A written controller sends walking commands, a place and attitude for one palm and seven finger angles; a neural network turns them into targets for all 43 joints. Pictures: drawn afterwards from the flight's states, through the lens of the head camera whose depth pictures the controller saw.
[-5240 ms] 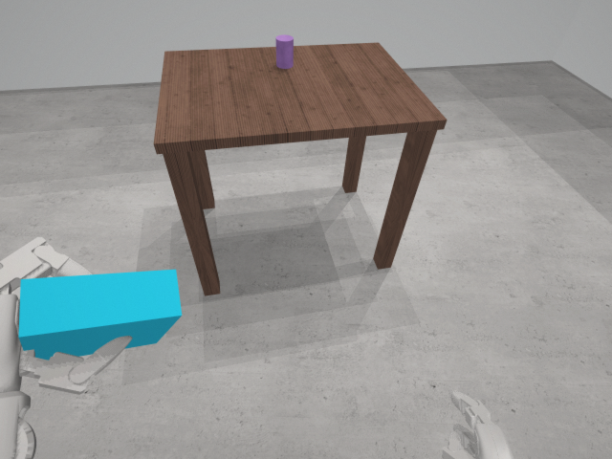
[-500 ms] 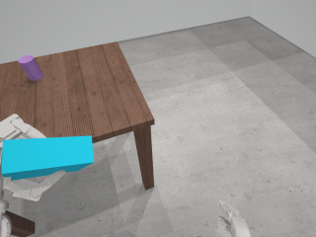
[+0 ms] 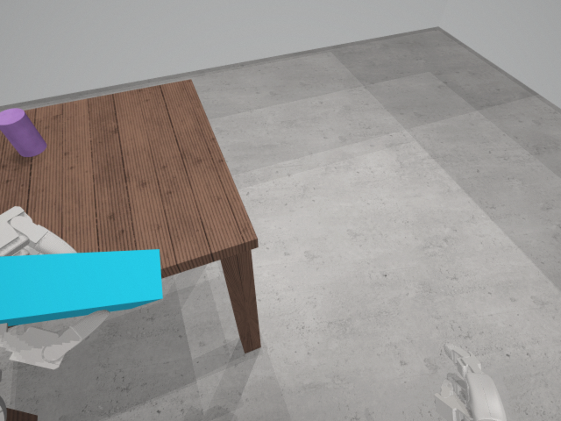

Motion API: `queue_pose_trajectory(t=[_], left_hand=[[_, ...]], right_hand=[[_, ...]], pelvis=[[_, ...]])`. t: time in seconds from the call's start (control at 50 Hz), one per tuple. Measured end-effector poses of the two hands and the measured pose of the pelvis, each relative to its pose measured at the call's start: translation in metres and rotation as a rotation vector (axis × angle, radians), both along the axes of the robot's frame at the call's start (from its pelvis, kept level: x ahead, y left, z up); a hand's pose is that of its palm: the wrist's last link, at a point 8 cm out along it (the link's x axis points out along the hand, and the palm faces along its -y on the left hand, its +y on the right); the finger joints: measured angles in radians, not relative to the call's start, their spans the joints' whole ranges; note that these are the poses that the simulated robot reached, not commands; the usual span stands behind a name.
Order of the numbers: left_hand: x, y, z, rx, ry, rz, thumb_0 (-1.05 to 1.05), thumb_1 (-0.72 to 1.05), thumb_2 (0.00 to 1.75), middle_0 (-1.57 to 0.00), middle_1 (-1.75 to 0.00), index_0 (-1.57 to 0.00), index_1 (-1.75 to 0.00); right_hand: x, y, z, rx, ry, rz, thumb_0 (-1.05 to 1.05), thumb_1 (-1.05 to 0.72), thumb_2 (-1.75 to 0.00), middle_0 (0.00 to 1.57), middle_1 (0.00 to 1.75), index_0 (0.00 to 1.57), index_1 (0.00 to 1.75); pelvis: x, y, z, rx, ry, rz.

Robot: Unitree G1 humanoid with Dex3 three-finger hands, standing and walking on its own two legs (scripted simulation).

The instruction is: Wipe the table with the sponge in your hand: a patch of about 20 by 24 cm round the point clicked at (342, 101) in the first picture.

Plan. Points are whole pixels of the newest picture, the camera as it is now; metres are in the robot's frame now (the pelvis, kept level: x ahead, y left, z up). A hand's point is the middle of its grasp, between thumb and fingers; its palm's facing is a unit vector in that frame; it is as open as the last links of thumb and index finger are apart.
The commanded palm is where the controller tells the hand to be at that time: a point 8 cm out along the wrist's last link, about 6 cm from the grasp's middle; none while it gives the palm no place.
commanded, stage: come to a stop and stand still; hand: left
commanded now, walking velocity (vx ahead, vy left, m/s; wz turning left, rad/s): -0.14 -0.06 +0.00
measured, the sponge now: (101, 286) +0.22 +0.20 +0.16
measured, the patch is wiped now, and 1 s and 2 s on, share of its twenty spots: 0.00 0.00 0.00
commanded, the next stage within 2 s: look again from close up in 1.38 s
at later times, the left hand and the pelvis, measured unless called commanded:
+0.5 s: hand (16, 293) +0.19 +0.24 +0.20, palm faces +0.47 -0.78 -0.43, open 9.2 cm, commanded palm +0.11 +0.24 +0.18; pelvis -0.06 -0.03 +0.00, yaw -2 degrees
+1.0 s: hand (23, 348) +0.16 +0.24 +0.16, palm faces +0.33 -0.88 -0.33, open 9.2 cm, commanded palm +0.11 +0.28 +0.18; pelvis -0.07 +0.01 +0.00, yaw -3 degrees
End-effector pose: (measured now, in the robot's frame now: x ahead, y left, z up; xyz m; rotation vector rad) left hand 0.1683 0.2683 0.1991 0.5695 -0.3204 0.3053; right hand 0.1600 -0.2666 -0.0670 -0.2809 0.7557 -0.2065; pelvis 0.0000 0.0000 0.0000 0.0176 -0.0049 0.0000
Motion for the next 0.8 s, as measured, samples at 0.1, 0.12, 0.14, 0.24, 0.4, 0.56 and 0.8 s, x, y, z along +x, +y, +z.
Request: queue_pose_trajectory(t=[0.1,0.12,0.14,0.24,0.4,0.56,0.8], left_hand=[[0.01,0.025,-0.013,-0.05,-0.03,0.038,-0.01,-0.44,1.05,-0.85,-1.37,-0.84,-1.37],[0.011,0.027,-0.016,-0.062,-0.023,0.049,-0.01,-0.44,1.05,-0.85,-1.37,-0.84,-1.37],[0.012,0.028,-0.018,-0.075,-0.015,0.057,-0.01,-0.44,1.05,-0.85,-1.37,-0.84,-1.37],[0.001,0.01,-0.016,-0.105,-0.008,0.028,-0.01,-0.44,1.05,-0.85,-1.37,-0.84,-1.37],[-0.013,0.004,0.024,0.109,-0.104,0.026,-0.01,-0.44,1.05,-0.85,-1.37,-0.84,-1.37],[-0.029,-0.013,-0.022,-0.109,0.052,0.01,-0.01,-0.43,1.05,-0.84,-1.37,-0.84,-1.37],[-0.041,0.007,-0.024,-0.099,-0.039,-0.025,-0.01,-0.43,1.05,-0.84,-1.38,-0.84,-1.38]], right_hand=[[0.012,0.036,0.001,0.051,-0.039,0.013,0.01,-0.91,-0.9,0.19,0.3,0.2,0.3],[0.012,0.045,0.001,0.065,-0.044,0.032,0.01,-0.91,-0.9,0.2,0.3,0.2,0.3],[0.012,0.053,0.001,0.082,-0.049,0.052,0.01,-0.91,-0.9,0.2,0.3,0.2,0.3],[0.002,0.078,-0.002,0.163,-0.064,0.129,0.01,-0.91,-0.9,0.2,0.3,0.2,0.3],[-0.035,0.051,-0.025,0.168,-0.002,0.172,0.01,-0.9,-0.9,0.2,0.3,0.21,0.3],[-0.085,-0.013,-0.009,0.086,-0.042,0.008,0.01,-0.91,-0.9,0.2,0.3,0.21,0.3],[-0.106,-0.001,0.019,-0.03,-0.048,0.027,0.02,-0.91,-0.9,0.2,0.3,0.2,0.3]], pelvis=[[0.003,0.008,-0.004,0.005,-0.018,-0.013],[0.001,0.008,-0.003,0.0,-0.019,-0.01],[-0.001,0.008,-0.002,-0.006,-0.02,-0.007],[-0.013,-0.001,0.0,-0.021,-0.021,-0.007],[-0.043,-0.028,-0.005,-0.033,-0.033,-0.017],[-0.058,-0.026,0.0,-0.023,-0.048,-0.056],[-0.075,-0.017,0.001,-0.037,-0.056,-0.055]])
